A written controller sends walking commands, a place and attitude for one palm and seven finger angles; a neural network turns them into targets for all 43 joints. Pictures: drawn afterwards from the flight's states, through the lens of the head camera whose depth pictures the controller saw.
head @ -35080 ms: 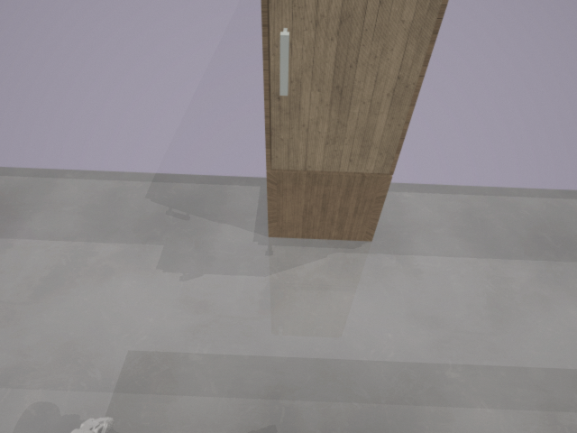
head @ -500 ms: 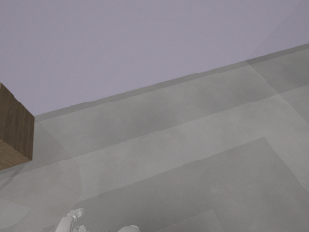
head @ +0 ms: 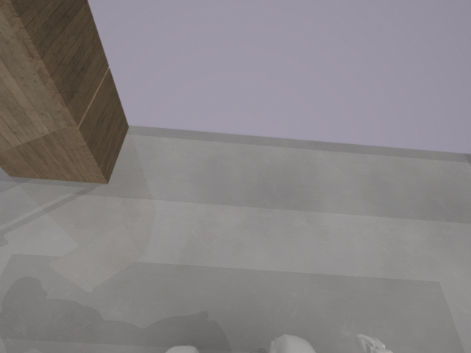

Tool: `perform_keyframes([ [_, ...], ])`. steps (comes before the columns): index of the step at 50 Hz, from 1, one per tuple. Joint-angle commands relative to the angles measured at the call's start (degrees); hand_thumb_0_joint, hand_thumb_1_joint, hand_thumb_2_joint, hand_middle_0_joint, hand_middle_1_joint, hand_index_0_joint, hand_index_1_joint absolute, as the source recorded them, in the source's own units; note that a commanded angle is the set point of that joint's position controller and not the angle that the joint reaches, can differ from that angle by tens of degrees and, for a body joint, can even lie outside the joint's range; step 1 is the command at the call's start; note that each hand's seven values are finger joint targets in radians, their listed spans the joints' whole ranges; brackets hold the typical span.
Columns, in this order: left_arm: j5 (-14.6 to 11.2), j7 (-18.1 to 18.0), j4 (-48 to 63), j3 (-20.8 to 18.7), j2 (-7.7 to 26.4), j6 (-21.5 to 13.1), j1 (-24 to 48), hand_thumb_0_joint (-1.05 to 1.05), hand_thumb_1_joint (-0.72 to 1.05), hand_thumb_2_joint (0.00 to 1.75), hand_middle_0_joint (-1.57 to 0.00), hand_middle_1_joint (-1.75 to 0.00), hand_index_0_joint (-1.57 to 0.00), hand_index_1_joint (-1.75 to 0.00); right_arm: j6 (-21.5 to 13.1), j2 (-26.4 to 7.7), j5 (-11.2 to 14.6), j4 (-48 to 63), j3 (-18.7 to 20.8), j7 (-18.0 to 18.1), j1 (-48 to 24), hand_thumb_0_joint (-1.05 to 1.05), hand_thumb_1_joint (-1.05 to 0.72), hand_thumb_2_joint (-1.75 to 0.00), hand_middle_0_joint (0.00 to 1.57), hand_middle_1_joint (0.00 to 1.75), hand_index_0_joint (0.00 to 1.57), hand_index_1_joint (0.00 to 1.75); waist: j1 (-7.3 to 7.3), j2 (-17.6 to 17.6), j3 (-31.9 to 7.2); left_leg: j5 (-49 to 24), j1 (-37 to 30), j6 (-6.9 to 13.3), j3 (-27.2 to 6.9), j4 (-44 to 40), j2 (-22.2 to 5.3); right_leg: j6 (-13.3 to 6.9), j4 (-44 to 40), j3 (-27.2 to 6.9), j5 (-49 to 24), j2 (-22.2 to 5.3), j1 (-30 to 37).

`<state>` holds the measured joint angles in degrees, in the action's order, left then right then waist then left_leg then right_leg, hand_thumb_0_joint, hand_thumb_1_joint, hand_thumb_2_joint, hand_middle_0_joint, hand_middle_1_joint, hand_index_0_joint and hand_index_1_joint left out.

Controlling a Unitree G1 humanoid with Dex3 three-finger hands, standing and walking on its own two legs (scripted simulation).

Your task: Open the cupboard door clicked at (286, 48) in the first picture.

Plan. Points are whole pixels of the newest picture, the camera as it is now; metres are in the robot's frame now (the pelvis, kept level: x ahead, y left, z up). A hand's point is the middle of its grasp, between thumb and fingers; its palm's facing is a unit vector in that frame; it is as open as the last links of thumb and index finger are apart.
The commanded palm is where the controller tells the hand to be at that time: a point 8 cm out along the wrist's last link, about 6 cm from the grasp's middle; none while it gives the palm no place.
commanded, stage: turn to face it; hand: left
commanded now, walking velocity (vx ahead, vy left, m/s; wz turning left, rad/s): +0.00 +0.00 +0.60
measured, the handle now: out of the picture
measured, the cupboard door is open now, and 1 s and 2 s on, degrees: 41 41 41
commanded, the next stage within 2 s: take the last steps up to it in 1.12 s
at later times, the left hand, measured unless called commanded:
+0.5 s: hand out of the picture +0.03 +0.16 -0.15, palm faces +0.30 -0.92 -0.24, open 7.4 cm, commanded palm none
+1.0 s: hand out of the picture -0.04 +0.19 -0.16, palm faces +0.54 -0.80 -0.26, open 7.4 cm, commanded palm none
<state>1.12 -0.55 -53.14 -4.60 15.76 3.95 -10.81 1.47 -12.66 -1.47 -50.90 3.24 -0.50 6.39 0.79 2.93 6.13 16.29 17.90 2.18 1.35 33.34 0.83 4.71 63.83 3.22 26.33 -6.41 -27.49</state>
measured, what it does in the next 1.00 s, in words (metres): steps on the spot, turning left: right foot, then left foot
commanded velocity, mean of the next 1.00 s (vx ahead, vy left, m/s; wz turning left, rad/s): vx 0.00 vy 0.00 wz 0.50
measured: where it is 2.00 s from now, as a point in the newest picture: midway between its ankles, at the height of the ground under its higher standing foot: outside the picture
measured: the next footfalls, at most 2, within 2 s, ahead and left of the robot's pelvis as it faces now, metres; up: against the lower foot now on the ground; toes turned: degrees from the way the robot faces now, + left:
right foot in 0.28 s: +0.06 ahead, -0.15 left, +0.00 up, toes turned +8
left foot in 0.66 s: -0.01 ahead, +0.10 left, +0.00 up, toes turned +30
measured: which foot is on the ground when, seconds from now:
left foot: down 0.00-0.28, up 0.30-0.64, down 0.66-1.00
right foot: up 0.00-0.26, down 0.28-0.66, up 0.68-1.00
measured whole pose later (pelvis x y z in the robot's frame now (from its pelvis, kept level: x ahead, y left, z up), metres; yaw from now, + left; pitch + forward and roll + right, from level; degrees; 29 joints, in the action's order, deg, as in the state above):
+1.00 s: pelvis +0.00 -0.03 +0.01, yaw +32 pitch +1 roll +0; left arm 0.7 -0.3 -52.6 -3.4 13.5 2.8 -9.3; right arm 2.0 -11.5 -1.7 -53.6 2.5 -0.1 9.4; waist 0.0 -0.2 4.9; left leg 13.7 16.3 0.9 -2.5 29.1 1.3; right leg 4.1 45.6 2.3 23.6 -3.1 -21.6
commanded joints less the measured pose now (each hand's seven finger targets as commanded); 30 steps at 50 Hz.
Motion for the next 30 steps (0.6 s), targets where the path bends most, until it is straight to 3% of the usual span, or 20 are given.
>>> perform_keyframes([
  [1,0.07,0.18,5.46,-0.74,3.11,-2.28,1.04,0.00,0.90,0.90,-0.20,-0.30,-0.20,-0.30,-0.85,-11.78,0.23,2.12,2.64,1.24,3.36,0.00,-0.90,-0.90,0.20,0.30,0.20,0.30,-1.65,-10.55,-8.95,-22.41,-9.80,6.84,-14.32,-13.68,-13.41,0.71,-1.44,-3.09,-4.08,0.55,-4.19],
  [4,-0.10,0.03,6.37,-0.49,2.86,-2.30,2.61,0.00,0.90,0.90,-0.20,-0.30,-0.20,-0.30,-0.62,-12.27,0.10,1.75,3.00,1.04,4.55,0.00,-0.90,-0.90,0.20,0.30,0.20,0.30,-2.34,-9.78,-8.95,-20.38,-9.49,7.53,-16.94,-13.59,-13.37,0.73,-6.97,-2.95,-3.16,1.90,-2.50],
  [7,-0.24,-0.10,7.17,-0.29,2.66,-2.44,3.40,0.00,0.90,0.90,-0.20,-0.30,-0.20,-0.30,-0.12,-12.27,-0.11,1.88,3.34,0.86,4.00,0.00,-0.90,-0.90,0.20,0.30,0.20,0.30,-2.39,-11.67,-8.10,-17.68,-6.56,7.24,-18.95,-12.96,-12.47,0.26,-14.31,-2.24,-2.11,3.58,1.88],
  [10,-0.55,-0.35,6.78,-0.29,2.53,-2.89,0.49,0.00,0.90,0.90,-0.20,-0.30,-0.20,-0.30,0.36,-12.56,-0.08,2.50,3.73,0.88,2.24,0.00,-0.90,-0.90,0.20,0.30,0.20,0.30,-1.09,-12.56,-8.93,-18.78,-2.80,6.50,-21.59,-10.23,-11.23,-0.65,-24.44,-1.26,-4.09,5.98,10.23],
  [11,-0.55,-0.43,6.48,-0.44,3.05,-3.28,-1.27,0.00,0.90,0.90,-0.20,-0.30,-0.20,-0.30,0.41,-12.05,0.16,2.71,3.75,0.82,1.47,0.00,-0.90,-0.90,0.20,0.30,0.20,0.30,-0.13,-11.93,-9.33,-18.49,-0.69,5.51,-21.60,-8.56,-9.97,-0.91,-29.76,-1.09,-7.56,6.46,14.53],
  [12,-0.61,-0.72,5.85,-0.79,3.91,-3.70,-3.77,0.00,0.90,0.90,-0.20,-0.30,-0.20,-0.30,0.49,-11.02,0.51,3.06,3.62,0.73,0.69,0.00,-0.90,-0.90,0.20,0.30,0.20,0.30,1.31,-9.94,-10.14,-14.46,3.90,3.63,-20.93,-5.79,-8.15,-1.39,-37.85,-1.85,-12.31,5.05,21.71],
  [13,0.09,-1.19,5.69,-1.61,7.55,-4.32,-5.61,0.00,0.90,0.90,-0.20,-0.30,-0.20,-0.30,0.43,-8.04,1.02,3.59,3.31,0.42,1.25,0.00,-0.90,-0.90,0.20,0.30,0.20,0.30,2.30,0.38,-10.67,-2.97,12.74,-0.06,-15.83,2.60,-2.82,-3.95,-45.94,-11.07,-11.05,-4.46,29.82],
  [14,0.75,-1.40,5.96,-2.08,11.32,-4.49,-5.76,0.00,0.90,0.90,-0.20,-0.30,-0.20,-0.30,0.21,-5.40,1.12,4.82,2.86,0.16,1.01,0.00,-0.90,-0.90,0.20,0.30,0.20,0.30,2.63,13.59,-9.51,16.97,19.00,-4.41,-4.28,17.70,5.24,-11.16,-49.38,-24.74,-16.87,-19.64,29.35],
  [15,0.34,-1.55,6.48,-1.53,10.42,-4.46,-4.24,0.00,0.90,0.90,-0.20,-0.30,-0.20,-0.30,0.60,-7.75,0.41,4.28,3.33,0.04,0.98,0.00,-0.90,-0.90,0.20,0.30,0.20,0.30,1.62,10.32,-8.89,18.42,17.37,-3.93,-6.40,29.88,1.93,-14.21,-48.36,-22.56,-20.53,-21.74,22.75],
  [16,0.17,-1.98,7.10,-1.50,8.23,-4.30,-1.26,0.00,0.90,0.90,-0.20,-0.30,-0.20,-0.30,1.20,-7.41,0.51,3.56,3.67,0.01,1.43,0.00,-0.90,-0.90,0.20,0.30,0.20,0.30,0.00,12.15,-8.62,16.41,16.85,-4.08,-6.58,35.42,0.29,-14.28,-47.35,-20.65,-22.13,-19.27,20.37],
  [17,0.04,-1.78,7.61,-0.73,5.92,-4.31,1.32,0.00,0.90,0.90,-0.20,-0.30,-0.20,-0.30,1.53,-7.41,0.37,2.22,3.43,-0.41,1.10,0.00,-0.90,-0.90,0.20,0.30,0.20,0.30,-1.06,9.34,-5.69,11.80,16.76,-4.70,-5.48,38.77,-1.31,-13.30,-45.89,-13.93,-25.51,-15.31,18.72],
  [18,0.02,-1.63,7.86,-0.22,4.77,-4.50,2.58,0.00,0.90,0.90,-0.20,-0.30,-0.20,-0.30,1.83,-6.13,0.39,1.60,3.10,-0.85,1.65,0.00,-0.90,-0.90,0.20,0.30,0.20,0.30,-2.17,7.34,-5.32,8.85,16.26,-5.37,-4.36,38.85,-1.63,-11.72,-44.73,-8.09,-29.36,-12.64,18.33],
  [20,0.16,-1.64,7.81,-0.21,4.72,-4.76,1.98,0.00,0.90,0.90,-0.20,-0.30,-0.20,-0.30,2.05,-5.07,0.60,1.35,2.49,-1.21,1.39,0.00,-0.90,-0.90,0.20,0.30,0.20,0.30,-1.92,7.96,-5.83,7.99,14.64,-6.11,-1.92,33.68,-2.12,-10.67,-43.94,-3.03,-33.76,-11.84,19.85],
  [26,0.72,-1.37,5.16,-1.44,7.81,-4.54,-3.69,0.00,0.90,0.90,-0.20,-0.30,-0.20,-0.30,1.55,-3.02,0.92,2.38,1.53,-1.63,-3.53,0.00,-0.90,-0.90,0.20,0.30,0.20,0.30,1.46,8.10,-6.21,11.04,8.53,-5.67,3.43,14.81,-1.60,-10.78,-40.70,0.58,-38.22,-14.52,23.37],
  [28,0.71,-1.19,4.79,-1.91,8.65,-4.39,-4.09,0.00,0.90,0.90,-0.20,-0.30,-0.20,-0.30,1.04,-3.33,0.98,2.34,1.45,-1.45,-2.56,0.00,-0.90,-0.90,0.20,0.30,0.20,0.30,1.20,9.13,-7.49,9.69,5.63,-5.11,4.76,8.04,-0.97,-10.23,-37.72,1.51,-40.67,-14.95,24.26],
  [30,0.20,-0.81,4.56,-2.08,8.91,-4.18,-3.77,0.00,0.90,0.90,-0.20,-0.30,-0.20,-0.30,0.59,-4.55,0.79,1.71,1.66,-1.26,0.70,0.00,-0.90,-0.90,0.20,0.30,0.20,0.30,-0.64,7.15,-9.22,1.76,-2.42,-4.31,5.54,-2.01,-0.15,-7.25,-32.32,4.79,-37.92,-13.84,21.21],
])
